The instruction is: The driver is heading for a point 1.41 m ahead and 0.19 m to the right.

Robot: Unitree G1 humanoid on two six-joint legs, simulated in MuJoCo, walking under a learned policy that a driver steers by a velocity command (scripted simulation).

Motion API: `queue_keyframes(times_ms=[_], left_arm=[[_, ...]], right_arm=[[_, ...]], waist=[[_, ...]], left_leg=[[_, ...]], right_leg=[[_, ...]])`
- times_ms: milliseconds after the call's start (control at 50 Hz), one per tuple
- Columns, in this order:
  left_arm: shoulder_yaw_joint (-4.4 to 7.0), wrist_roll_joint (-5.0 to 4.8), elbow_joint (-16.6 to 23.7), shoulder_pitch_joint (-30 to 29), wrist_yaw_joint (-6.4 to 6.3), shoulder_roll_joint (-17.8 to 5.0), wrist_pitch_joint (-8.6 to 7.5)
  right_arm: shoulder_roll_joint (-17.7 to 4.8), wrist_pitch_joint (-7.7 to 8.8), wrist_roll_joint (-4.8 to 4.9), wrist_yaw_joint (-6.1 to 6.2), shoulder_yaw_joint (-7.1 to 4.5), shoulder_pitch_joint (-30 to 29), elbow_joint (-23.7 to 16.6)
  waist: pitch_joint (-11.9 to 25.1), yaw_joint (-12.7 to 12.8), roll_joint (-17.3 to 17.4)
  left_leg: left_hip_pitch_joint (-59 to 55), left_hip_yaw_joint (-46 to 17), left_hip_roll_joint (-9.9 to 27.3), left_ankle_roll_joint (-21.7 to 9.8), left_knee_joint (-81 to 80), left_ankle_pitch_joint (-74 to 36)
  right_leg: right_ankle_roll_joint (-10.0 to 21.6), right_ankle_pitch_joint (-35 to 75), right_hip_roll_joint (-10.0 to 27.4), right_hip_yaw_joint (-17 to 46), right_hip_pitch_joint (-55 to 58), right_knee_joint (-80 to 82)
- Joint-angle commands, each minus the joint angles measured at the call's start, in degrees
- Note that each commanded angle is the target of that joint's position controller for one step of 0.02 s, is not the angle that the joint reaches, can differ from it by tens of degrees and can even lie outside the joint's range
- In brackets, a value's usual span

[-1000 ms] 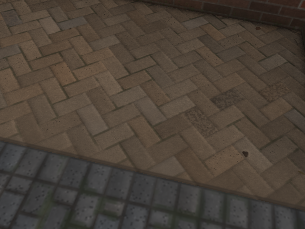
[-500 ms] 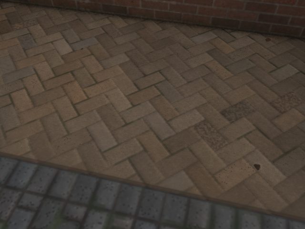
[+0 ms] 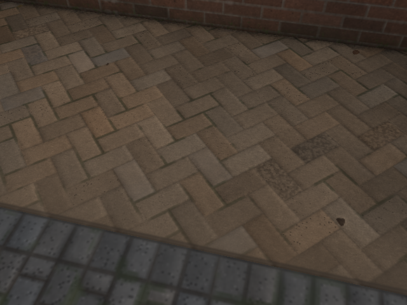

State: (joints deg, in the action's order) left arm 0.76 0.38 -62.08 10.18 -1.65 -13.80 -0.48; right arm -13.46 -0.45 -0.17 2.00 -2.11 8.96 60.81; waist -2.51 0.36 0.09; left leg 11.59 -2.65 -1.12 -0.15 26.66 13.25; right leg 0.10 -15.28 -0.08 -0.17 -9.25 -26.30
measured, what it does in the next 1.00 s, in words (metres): stands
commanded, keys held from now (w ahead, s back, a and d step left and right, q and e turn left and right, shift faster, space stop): no key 1.00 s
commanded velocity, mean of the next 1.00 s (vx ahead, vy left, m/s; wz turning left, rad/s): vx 0.00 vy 0.00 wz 0.00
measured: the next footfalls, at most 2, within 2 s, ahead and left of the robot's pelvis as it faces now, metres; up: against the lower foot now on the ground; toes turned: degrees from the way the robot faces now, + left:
right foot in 1.76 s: +0.47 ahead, -0.09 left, +0.00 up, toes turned -3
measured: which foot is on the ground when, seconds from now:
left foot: down 0.00-1.00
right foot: down 0.00-1.00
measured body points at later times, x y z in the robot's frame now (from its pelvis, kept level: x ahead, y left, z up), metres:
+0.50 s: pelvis +0.00 +0.00 +0.00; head +0.01 +0.00 +0.45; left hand +0.02 +0.24 -0.15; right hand +0.04 -0.26 -0.15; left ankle +0.01 +0.12 -0.74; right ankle -0.01 -0.12 -0.74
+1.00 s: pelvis +0.00 -0.01 +0.00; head +0.02 -0.01 +0.45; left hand +0.00 +0.23 -0.16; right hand +0.02 -0.25 -0.16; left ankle +0.01 +0.12 -0.74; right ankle -0.01 -0.12 -0.74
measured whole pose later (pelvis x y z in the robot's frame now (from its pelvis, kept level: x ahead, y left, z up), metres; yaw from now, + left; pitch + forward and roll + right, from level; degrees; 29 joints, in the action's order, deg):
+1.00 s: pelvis +0.00 -0.01 +0.00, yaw +0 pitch -1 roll +0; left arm 0.4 0.1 -62.3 16.9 -2.1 -10.6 -0.9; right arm -11.1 -0.3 0.1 2.7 -1.0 13.1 64.4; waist -2.1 0.0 0.2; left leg 12.5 -2.7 -0.2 0.7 27.2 13.9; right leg 1.0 -15.9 -0.9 -0.3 -10.4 -27.1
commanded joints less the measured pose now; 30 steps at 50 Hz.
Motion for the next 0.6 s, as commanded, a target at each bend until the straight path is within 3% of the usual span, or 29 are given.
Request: queue_keyframes(times_ms=[20, 600], left_arm=[[0.89, -0.01, 1.48, 1.21, -0.25, -6.28, -0.45], [0.36, -0.2, 0.59, 7.97, -0.54, -3.62, -0.59]], right_arm=[[-6.33, 0.45, 0.02, 0.2, -0.93, 0.22, -1.16], [-4.3, 0.41, 0.19, 0.6, 0.13, 4.16, 2.26]], waist=[[1.29, -0.09, 0.02], [0.08, -0.31, -0.1]], left_leg=[[-1.71, -1.87, 2.26, -1.43, -3.83, -7.87], [-0.29, -0.92, 1.89, -1.0, -3.46, -7.08]], right_leg=[[0.94, 5.3, 2.0, 1.86, -2.91, 5.06], [1.36, 5.41, 1.42, 1.67, -3.77, 4.81]])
